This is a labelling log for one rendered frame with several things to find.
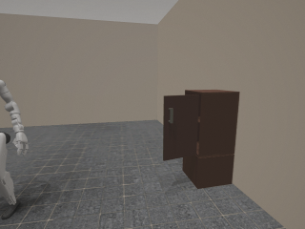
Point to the cupboard door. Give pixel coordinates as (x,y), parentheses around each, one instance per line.
(180,137)

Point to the left robot upper arm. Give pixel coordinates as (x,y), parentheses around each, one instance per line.
(6,96)

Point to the left robot forearm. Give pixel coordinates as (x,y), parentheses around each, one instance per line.
(16,119)

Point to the left robot hand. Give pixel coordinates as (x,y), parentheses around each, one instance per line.
(19,139)

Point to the left robot thigh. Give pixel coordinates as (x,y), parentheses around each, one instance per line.
(4,139)

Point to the handle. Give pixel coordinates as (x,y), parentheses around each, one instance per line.
(171,115)

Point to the left robot foot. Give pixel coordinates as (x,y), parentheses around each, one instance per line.
(11,210)

